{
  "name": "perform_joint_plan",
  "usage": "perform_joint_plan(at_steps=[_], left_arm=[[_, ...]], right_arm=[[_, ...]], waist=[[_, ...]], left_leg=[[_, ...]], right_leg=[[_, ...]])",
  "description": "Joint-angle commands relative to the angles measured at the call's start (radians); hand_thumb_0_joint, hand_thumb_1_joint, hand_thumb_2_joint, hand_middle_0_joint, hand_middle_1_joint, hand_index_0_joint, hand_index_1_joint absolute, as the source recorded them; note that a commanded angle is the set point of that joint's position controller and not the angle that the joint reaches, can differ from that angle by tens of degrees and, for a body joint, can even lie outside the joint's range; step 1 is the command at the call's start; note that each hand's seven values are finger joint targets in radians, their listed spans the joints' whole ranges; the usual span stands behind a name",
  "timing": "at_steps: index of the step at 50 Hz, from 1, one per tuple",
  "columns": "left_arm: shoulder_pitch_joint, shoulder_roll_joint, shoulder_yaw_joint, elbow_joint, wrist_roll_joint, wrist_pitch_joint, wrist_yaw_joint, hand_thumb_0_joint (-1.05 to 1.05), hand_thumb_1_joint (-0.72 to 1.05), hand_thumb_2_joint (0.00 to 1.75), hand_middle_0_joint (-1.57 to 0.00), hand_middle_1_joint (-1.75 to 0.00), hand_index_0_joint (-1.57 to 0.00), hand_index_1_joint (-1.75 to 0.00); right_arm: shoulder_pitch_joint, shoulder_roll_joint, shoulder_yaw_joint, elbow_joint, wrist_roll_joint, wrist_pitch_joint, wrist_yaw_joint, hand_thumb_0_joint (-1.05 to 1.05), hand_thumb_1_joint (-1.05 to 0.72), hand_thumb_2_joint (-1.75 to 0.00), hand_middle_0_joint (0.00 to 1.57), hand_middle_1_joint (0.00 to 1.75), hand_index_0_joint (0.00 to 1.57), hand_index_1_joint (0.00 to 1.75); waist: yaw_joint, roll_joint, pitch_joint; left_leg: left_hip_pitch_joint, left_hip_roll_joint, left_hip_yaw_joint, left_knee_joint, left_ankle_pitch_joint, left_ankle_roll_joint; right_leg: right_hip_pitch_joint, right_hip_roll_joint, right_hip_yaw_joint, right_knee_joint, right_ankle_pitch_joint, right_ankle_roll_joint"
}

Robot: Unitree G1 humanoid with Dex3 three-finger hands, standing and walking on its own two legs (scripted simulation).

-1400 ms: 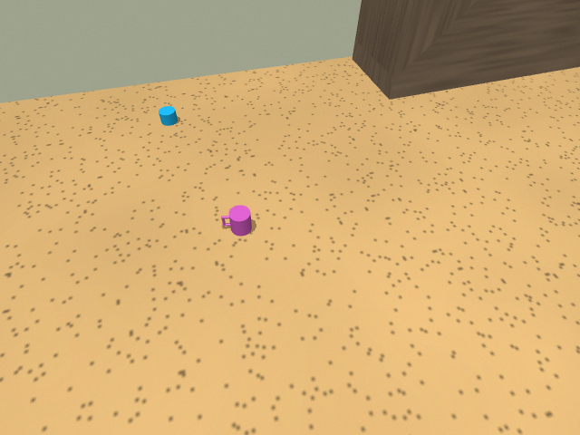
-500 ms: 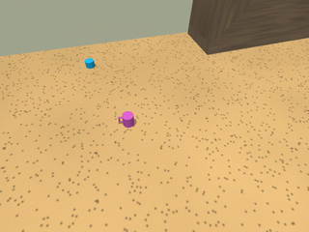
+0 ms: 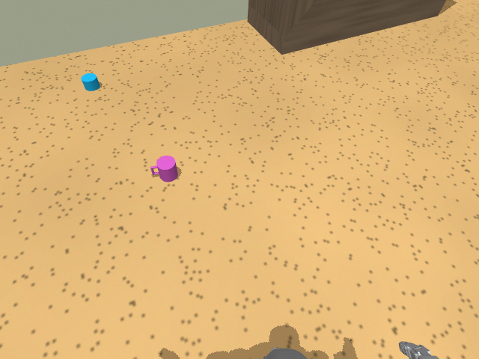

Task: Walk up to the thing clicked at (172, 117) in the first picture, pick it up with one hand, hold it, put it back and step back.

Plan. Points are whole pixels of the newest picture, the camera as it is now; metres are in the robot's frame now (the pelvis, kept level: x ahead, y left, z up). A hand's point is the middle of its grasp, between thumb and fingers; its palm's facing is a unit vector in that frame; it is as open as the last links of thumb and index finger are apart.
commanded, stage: walk up
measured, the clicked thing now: (90, 82) +1.72 +0.96 -0.73
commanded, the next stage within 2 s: stand in 1.38 s
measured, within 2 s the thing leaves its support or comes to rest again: neither
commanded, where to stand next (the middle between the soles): +0.04 -0.02 m, yaw -17 degrees
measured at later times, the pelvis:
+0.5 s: pelvis +0.00 +0.00 -0.02, yaw -11 degrees
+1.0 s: pelvis -0.01 +0.00 -0.01, yaw -17 degrees
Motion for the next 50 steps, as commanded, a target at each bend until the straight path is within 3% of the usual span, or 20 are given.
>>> perform_joint_plan(at_steps=[1, 6, 7, 8, 9, 12, 16, 20, 22, 23, 24, 27, 33, 35, 36, 37, 43, 46, 48, 50], left_arm=[[0.077, 0.152, 0.047, -0.111, -0.009, -0.027, -0.020, 0.00, 0.90, 0.90, -0.20, -0.30, -0.20, -0.30], [0.174, 0.182, 0.078, -0.106, 0.015, -0.050, -0.005, 0.00, 0.90, 0.90, -0.20, -0.30, -0.20, -0.30], [0.183, 0.276, 0.105, -0.121, 0.025, -0.062, 0.005, 0.00, 0.90, 0.90, -0.20, -0.30, -0.20, -0.30], [0.175, 0.334, 0.109, -0.159, 0.023, -0.070, 0.011, 0.00, 0.90, 0.90, -0.20, -0.30, -0.20, -0.30], [0.136, 0.344, 0.106, -0.178, 0.024, -0.070, 0.015, 0.00, 0.90, 0.90, -0.20, -0.30, -0.20, -0.30], [0.063, 0.256, 0.080, -0.199, 0.014, -0.067, 0.029, 0.00, 0.90, 0.90, -0.20, -0.30, -0.20, -0.30], [0.121, 0.248, 0.080, -0.212, 0.022, -0.058, 0.026, 0.00, 0.90, 0.90, -0.20, -0.30, -0.20, -0.30], [0.025, 0.230, 0.067, -0.249, 0.001, -0.037, 0.016, 0.00, 0.90, 0.90, -0.20, -0.30, -0.20, -0.30], [0.038, 0.120, 0.032, -0.259, -0.013, -0.031, 0.014, 0.00, 0.90, 0.90, -0.20, -0.30, -0.20, -0.30], [0.034, 0.198, 0.055, -0.231, -0.004, -0.026, 0.028, 0.00, 0.90, 0.90, -0.20, -0.30, -0.20, -0.30], [0.055, 0.221, 0.061, -0.214, -0.002, -0.027, 0.028, 0.00, 0.90, 0.90, -0.20, -0.30, -0.20, -0.30], [0.067, 0.195, 0.068, -0.181, -0.014, -0.035, 0.007, 0.00, 0.90, 0.90, -0.20, -0.30, -0.20, -0.30], [0.119, 0.157, 0.060, -0.135, 0.007, -0.062, 0.003, 0.00, 0.90, 0.90, -0.20, -0.30, -0.20, -0.30], [0.098, 0.262, 0.083, -0.148, 0.026, -0.086, 0.018, 0.00, 0.90, 0.90, -0.20, -0.30, -0.20, -0.30], [0.080, 0.298, 0.080, -0.153, 0.014, -0.087, 0.015, 0.00, 0.90, 0.90, -0.20, -0.30, -0.20, -0.30], [0.066, 0.265, 0.071, -0.159, 0.012, -0.090, 0.013, 0.00, 0.90, 0.90, -0.20, -0.30, -0.20, -0.30], [0.001, 0.228, 0.050, -0.148, 0.005, -0.087, 0.018, 0.00, 0.90, 0.90, -0.20, -0.30, -0.20, -0.30], [-0.034, 0.173, 0.033, -0.153, -0.019, -0.074, 0.013, 0.00, 0.90, 0.90, -0.20, -0.30, -0.20, -0.30], [-0.001, 0.164, 0.029, -0.097, -0.022, -0.061, 0.013, 0.00, 0.90, 0.90, -0.20, -0.30, -0.20, -0.30], [-0.012, 0.162, 0.027, -0.067, -0.010, -0.070, 0.007, 0.00, 0.90, 0.90, -0.20, -0.30, -0.20, -0.30]], right_arm=[[-0.042, -0.267, -0.063, -0.126, -0.016, -0.026, -0.018, 0.00, -0.90, -0.90, 0.20, 0.30, 0.20, 0.30], [-0.008, -0.227, -0.050, -0.174, 0.006, 0.012, -0.003, 0.00, -0.90, -0.90, 0.20, 0.30, 0.20, 0.30], [0.011, -0.173, -0.033, -0.203, 0.014, 0.017, -0.001, 0.00, -0.90, -0.90, 0.20, 0.30, 0.20, 0.30], [-0.025, -0.153, -0.023, -0.228, 0.015, 0.031, -0.007, 0.00, -0.90, -0.90, 0.20, 0.30, 0.20, 0.30], [-0.029, -0.197, -0.037, -0.217, 0.013, 0.039, -0.018, 0.00, -0.90, -0.90, 0.20, 0.30, 0.20, 0.30], [0.063, -0.204, -0.034, -0.162, 0.021, 0.029, -0.019, 0.00, -0.90, -0.90, 0.20, 0.30, 0.20, 0.30], [0.076, -0.190, -0.031, -0.166, 0.003, 0.013, -0.016, 0.00, -0.90, -0.90, 0.20, 0.30, 0.20, 0.30], [0.174, -0.183, -0.040, -0.126, -0.001, -0.011, -0.026, 0.00, -0.90, -0.90, 0.20, 0.30, 0.20, 0.30], [0.141, -0.299, -0.063, -0.147, -0.024, -0.033, -0.032, 0.00, -0.90, -0.90, 0.20, 0.30, 0.20, 0.30], [0.105, -0.341, -0.067, -0.160, -0.005, -0.038, -0.026, 0.00, -0.90, -0.90, 0.20, 0.30, 0.20, 0.30], [0.079, -0.316, -0.066, -0.166, -0.005, -0.043, -0.023, 0.00, -0.90, -0.90, 0.20, 0.30, 0.20, 0.30], [0.064, -0.284, -0.049, -0.169, -0.006, -0.050, -0.030, 0.00, -0.90, -0.90, 0.20, 0.30, 0.20, 0.30], [0.075, -0.251, -0.029, -0.180, 0.001, -0.020, -0.019, 0.00, -0.90, -0.90, 0.20, 0.30, 0.20, 0.30], [0.086, -0.140, 0.010, -0.206, 0.018, -0.019, -0.015, 0.00, -0.90, -0.90, 0.20, 0.30, 0.20, 0.30], [0.042, -0.186, -0.004, -0.197, 0.019, -0.008, -0.031, 0.00, -0.90, -0.90, 0.20, 0.30, 0.20, 0.30], [0.048, -0.198, -0.010, -0.177, 0.012, -0.006, -0.033, 0.00, -0.90, -0.90, 0.20, 0.30, 0.20, 0.30], [0.108, -0.179, -0.001, -0.103, 0.019, -0.027, -0.025, 0.00, -0.90, -0.90, 0.20, 0.30, 0.20, 0.30], [0.124, -0.220, -0.018, -0.075, 0.002, -0.044, -0.029, 0.00, -0.90, -0.90, 0.20, 0.30, 0.20, 0.30], [0.009, -0.260, -0.012, -0.084, 0.010, -0.049, -0.021, 0.00, -0.90, -0.90, 0.20, 0.30, 0.20, 0.30], [-0.032, -0.226, 0.004, -0.070, 0.010, -0.044, -0.016, 0.00, -0.90, -0.90, 0.20, 0.30, 0.20, 0.30]], waist=[[0.011, 0.202, -0.095], [0.035, 0.098, -0.162], [0.043, -0.142, -0.154], [0.062, -0.193, -0.161], [0.052, -0.147, -0.126], [-0.004, -0.095, -0.110], [0.034, -0.143, -0.144], [-0.040, -0.123, -0.161], [-0.030, 0.178, -0.138], [-0.037, 0.212, -0.127], [-0.011, 0.169, -0.090], [0.010, 0.205, -0.054], [0.026, 0.185, -0.148], [0.020, -0.090, -0.175], [0.035, -0.108, -0.165], [0.020, -0.071, -0.132], [-0.014, -0.145, -0.160], [-0.029, -0.017, -0.210], [0.023, 0.083, -0.159], [0.027, 0.073, -0.121]], left_leg=[[0.087, 0.284, -0.178, -0.132, 0.379, 0.163], [-0.028, 0.162, -0.045, 0.189, 0.259, 0.081], [-0.210, 0.051, 0.001, 0.412, 0.049, 0.021], [-0.291, -0.037, -0.113, 0.534, -0.344, -0.011], [-0.248, 0.010, -0.189, 0.612, -0.374, -0.025], [-0.242, 0.030, -0.174, 0.535, -0.241, -0.024], [-0.177, -0.010, -0.132, 0.300, -0.226, -0.034], [0.062, -0.052, -0.092, -0.009, 0.012, -0.008], [0.110, 0.235, -0.527, -0.223, 0.022, 0.097], [-0.028, 0.382, -0.611, -0.218, 0.082, 0.220], [-0.070, 0.379, -0.586, -0.216, 0.106, 0.252], [-0.047, 0.241, -0.337, -0.124, 0.310, 0.176], [-0.040, 0.154, -0.191, 0.091, 0.362, 0.098], [-0.299, 0.023, -0.123, 0.274, 0.049, -0.019], [-0.227, 0.016, -0.158, 0.353, -0.311, -0.015], [-0.199, 0.027, -0.190, 0.394, -0.336, -0.013], [-0.064, -0.010, -0.110, 0.095, -0.114, -0.010], [0.135, 0.089, -0.232, -0.104, 0.260, 0.035], [-0.029, 0.217, -0.350, -0.142, 0.096, 0.133], [-0.064, 0.134, -0.250, -0.121, 0.047, 0.073]], right_leg=[[-0.030, -0.071, -0.005, -0.069, -0.001, -0.007], [0.235, 0.018, -0.067, -0.382, 0.286, -0.025], [0.305, -0.169, 0.263, -0.468, 0.405, -0.099], [0.229, -0.384, 0.601, -0.540, 0.447, -0.260], [0.121, -0.414, 0.618, -0.542, 0.412, -0.318], [0.139, -0.240, 0.315, -0.417, 0.495, -0.201], [0.162, -0.195, 0.284, -0.360, 0.545, -0.196], [-0.009, -0.173, 0.257, -0.251, 0.524, -0.140], [-0.191, 0.045, 0.141, -0.020, 0.202, -0.013], [-0.105, 0.051, 0.120, 0.136, -0.140, 0.000], [-0.086, 0.032, 0.131, 0.208, -0.139, -0.001], [-0.085, 0.016, 0.081, 0.148, -0.056, -0.007], [0.210, 0.045, -0.058, -0.419, 0.207, -0.019], [0.363, -0.225, 0.411, -0.460, 0.402, -0.119], [0.213, -0.348, 0.521, -0.446, 0.470, -0.259], [0.163, -0.340, 0.493, -0.434, 0.507, -0.269], [0.182, -0.180, 0.227, -0.327, 0.752, -0.154], [0.060, -0.109, 0.169, -0.241, 0.535, -0.050], [0.138, -0.022, 0.079, -0.245, 0.178, -0.014], [0.170, -0.048, 0.136, -0.343, 0.244, -0.030]])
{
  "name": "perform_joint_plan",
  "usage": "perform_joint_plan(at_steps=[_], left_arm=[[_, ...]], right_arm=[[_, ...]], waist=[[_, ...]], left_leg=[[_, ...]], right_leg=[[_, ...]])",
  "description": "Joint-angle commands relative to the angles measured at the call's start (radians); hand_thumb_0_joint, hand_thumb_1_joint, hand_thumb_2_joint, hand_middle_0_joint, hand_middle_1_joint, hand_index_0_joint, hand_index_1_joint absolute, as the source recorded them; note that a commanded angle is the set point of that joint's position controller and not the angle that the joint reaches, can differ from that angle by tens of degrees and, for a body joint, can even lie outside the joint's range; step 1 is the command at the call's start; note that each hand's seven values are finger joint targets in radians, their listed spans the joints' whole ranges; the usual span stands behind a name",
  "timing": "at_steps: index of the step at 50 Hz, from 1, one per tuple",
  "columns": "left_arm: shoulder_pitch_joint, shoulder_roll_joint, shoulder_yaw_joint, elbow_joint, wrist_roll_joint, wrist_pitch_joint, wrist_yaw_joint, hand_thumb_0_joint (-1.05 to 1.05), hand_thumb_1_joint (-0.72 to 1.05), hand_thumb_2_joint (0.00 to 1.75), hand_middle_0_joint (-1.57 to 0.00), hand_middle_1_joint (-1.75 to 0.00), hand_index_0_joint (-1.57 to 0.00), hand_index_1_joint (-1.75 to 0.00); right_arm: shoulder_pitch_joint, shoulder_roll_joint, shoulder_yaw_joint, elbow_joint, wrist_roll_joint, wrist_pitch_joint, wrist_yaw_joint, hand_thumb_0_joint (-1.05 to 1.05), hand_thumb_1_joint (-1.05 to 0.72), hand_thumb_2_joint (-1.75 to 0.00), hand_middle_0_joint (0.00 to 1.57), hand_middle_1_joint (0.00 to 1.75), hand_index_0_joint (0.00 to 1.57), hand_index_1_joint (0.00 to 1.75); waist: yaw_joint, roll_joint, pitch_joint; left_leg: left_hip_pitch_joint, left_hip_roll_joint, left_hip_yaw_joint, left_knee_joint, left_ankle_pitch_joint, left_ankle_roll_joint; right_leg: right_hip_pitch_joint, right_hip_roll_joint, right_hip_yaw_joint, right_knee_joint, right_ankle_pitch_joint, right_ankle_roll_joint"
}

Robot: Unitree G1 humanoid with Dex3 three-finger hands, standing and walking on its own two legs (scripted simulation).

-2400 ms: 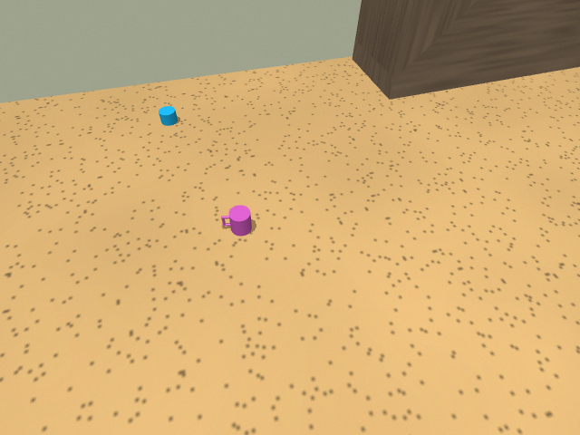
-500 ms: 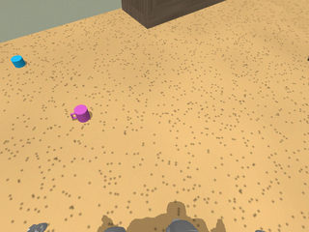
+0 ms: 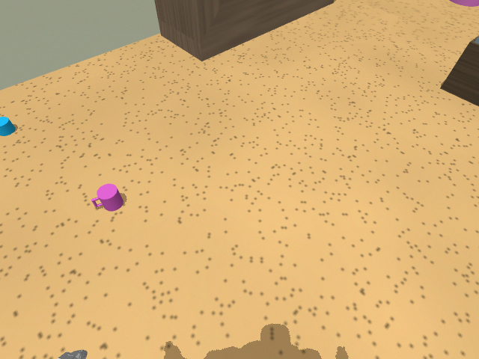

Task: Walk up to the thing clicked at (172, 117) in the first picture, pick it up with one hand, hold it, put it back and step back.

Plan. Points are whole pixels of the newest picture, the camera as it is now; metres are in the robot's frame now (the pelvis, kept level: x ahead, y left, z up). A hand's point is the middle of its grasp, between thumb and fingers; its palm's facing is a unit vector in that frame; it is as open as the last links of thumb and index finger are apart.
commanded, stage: walk up
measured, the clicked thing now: (3, 126) +1.38 +1.42 -0.72
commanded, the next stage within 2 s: stand in 0.38 s
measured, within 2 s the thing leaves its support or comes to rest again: neither
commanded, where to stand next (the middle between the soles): +0.05 +0.00 m, yaw +0 degrees
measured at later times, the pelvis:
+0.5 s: pelvis +0.00 +0.01 +0.02, yaw -1 degrees
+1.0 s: pelvis +0.01 +0.02 +0.02, yaw +0 degrees
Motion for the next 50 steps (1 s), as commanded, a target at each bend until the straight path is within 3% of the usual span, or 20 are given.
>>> perform_joint_plan(at_steps=[1, 3, 7, 17, 20, 28, 30, 35, 40, 48, 50], left_arm=[[-0.024, 0.216, 0.058, -0.015, 0.002, -0.033, 0.002, 0.00, 0.90, 0.90, -0.20, -0.30, -0.20, -0.30], [-0.060, 0.235, 0.057, -0.009, 0.002, -0.041, 0.000, 0.00, 0.90, 0.90, -0.20, -0.30, -0.20, -0.30], [-0.079, 0.213, 0.047, 0.033, 0.000, -0.037, 0.000, 0.00, 0.90, 0.90, -0.20, -0.30, -0.20, -0.30], [-0.123, 0.200, 0.037, 0.098, -0.003, -0.030, -0.002, 0.00, 0.90, 0.90, -0.20, -0.30, -0.20, -0.30], [-0.118, 0.203, 0.033, 0.124, 0.007, -0.027, -0.003, 0.00, 0.90, 0.90, -0.20, -0.30, -0.20, -0.30], [-0.121, 0.202, 0.032, 0.145, 0.006, -0.026, -0.001, 0.00, 0.90, 0.90, -0.20, -0.30, -0.20, -0.30], [-0.129, 0.209, 0.033, 0.148, 0.006, -0.025, 0.000, 0.00, 0.90, 0.90, -0.20, -0.30, -0.20, -0.30], [-0.124, 0.205, 0.031, 0.151, 0.009, -0.026, 0.000, 0.00, 0.90, 0.90, -0.20, -0.30, -0.20, -0.30], [-0.120, 0.205, 0.030, 0.148, 0.009, -0.029, 0.002, 0.00, 0.90, 0.90, -0.20, -0.30, -0.20, -0.30], [-0.108, 0.203, 0.030, 0.152, 0.007, -0.024, 0.002, 0.00, 0.90, 0.90, -0.20, -0.30, -0.20, -0.30], [-0.101, 0.203, 0.029, 0.150, 0.008, -0.027, 0.001, 0.00, 0.90, 0.90, -0.20, -0.30, -0.20, -0.30]], right_arm=[[-0.106, -0.227, -0.046, -0.052, 0.005, -0.028, -0.011, 0.00, -0.90, -0.90, 0.20, 0.30, 0.20, 0.30], [-0.074, -0.216, -0.040, -0.022, 0.007, -0.028, -0.010, 0.00, -0.90, -0.90, 0.20, 0.30, 0.20, 0.30], [-0.092, -0.215, -0.035, 0.009, 0.010, -0.033, -0.008, 0.00, -0.90, -0.90, 0.20, 0.30, 0.20, 0.30], [-0.118, -0.204, -0.032, 0.073, 0.010, -0.031, -0.010, 0.00, -0.90, -0.90, 0.20, 0.30, 0.20, 0.30], [-0.135, -0.206, -0.032, 0.089, 0.005, -0.030, -0.012, 0.00, -0.90, -0.90, 0.20, 0.30, 0.20, 0.30], [-0.129, -0.208, -0.031, 0.121, 0.004, -0.033, -0.014, 0.00, -0.90, -0.90, 0.20, 0.30, 0.20, 0.30], [-0.126, -0.204, -0.031, 0.126, 0.004, -0.030, -0.014, 0.00, -0.90, -0.90, 0.20, 0.30, 0.20, 0.30], [-0.132, -0.206, -0.033, 0.128, 0.005, -0.028, -0.013, 0.00, -0.90, -0.90, 0.20, 0.30, 0.20, 0.30], [-0.127, -0.202, -0.031, 0.126, 0.005, -0.029, -0.012, 0.00, -0.90, -0.90, 0.20, 0.30, 0.20, 0.30], [-0.126, -0.199, -0.031, 0.125, 0.005, -0.022, -0.012, 0.00, -0.90, -0.90, 0.20, 0.30, 0.20, 0.30], [-0.121, -0.200, -0.032, 0.125, 0.006, -0.022, -0.011, 0.00, -0.90, -0.90, 0.20, 0.30, 0.20, 0.30]], waist=[[0.014, 0.056, -0.063], [-0.013, 0.046, -0.073], [-0.003, 0.022, -0.111], [-0.009, 0.006, -0.126], [-0.004, 0.015, -0.121], [-0.005, 0.017, -0.158], [-0.009, 0.021, -0.133], [-0.009, 0.018, -0.131], [-0.015, 0.015, -0.157], [-0.012, 0.013, -0.117], [-0.010, 0.008, -0.134]], left_leg=[[-0.034, 0.093, -0.094, -0.176, 0.005, 0.093], [0.024, 0.064, -0.062, -0.181, 0.017, 0.069], [0.078, 0.097, -0.081, -0.227, 0.092, 0.084], [0.145, 0.092, -0.045, -0.285, 0.147, 0.062], [0.125, 0.104, -0.078, -0.319, 0.168, 0.059], [0.174, 0.104, -0.069, -0.324, 0.251, 0.050], [0.150, 0.097, -0.072, -0.338, 0.199, 0.046], [0.156, 0.097, -0.077, -0.338, 0.180, 0.047], [0.184, 0.100, -0.074, -0.321, 0.258, 0.050], [0.157, 0.093, -0.077, -0.337, 0.174, 0.052], [0.168, 0.096, -0.076, -0.330, 0.197, 0.055]], right_leg=[[0.036, -0.077, 0.120, -0.192, 0.136, -0.063], [0.013, -0.108, 0.152, -0.219, 0.195, -0.075], [0.054, -0.081, 0.109, -0.232, 0.237, -0.052], [0.083, -0.098, 0.117, -0.301, 0.300, -0.038], [0.120, -0.109, 0.091, -0.321, 0.310, -0.015], [0.143, -0.120, 0.077, -0.340, 0.362, -0.011], [0.134, -0.120, 0.077, -0.353, 0.315, -0.010], [0.125, -0.123, 0.073, -0.363, 0.294, -0.010], [0.137, -0.129, 0.065, -0.356, 0.362, -0.010], [0.113, -0.125, 0.069, -0.376, 0.281, -0.011], [0.121, -0.128, 0.070, -0.374, 0.304, -0.011]])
